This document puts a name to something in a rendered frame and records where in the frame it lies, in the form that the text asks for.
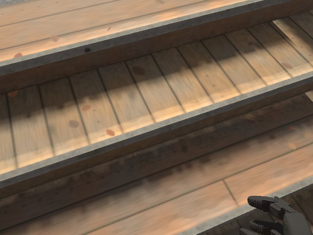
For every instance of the robot right hand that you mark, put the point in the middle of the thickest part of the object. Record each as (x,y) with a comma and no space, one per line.
(294,222)

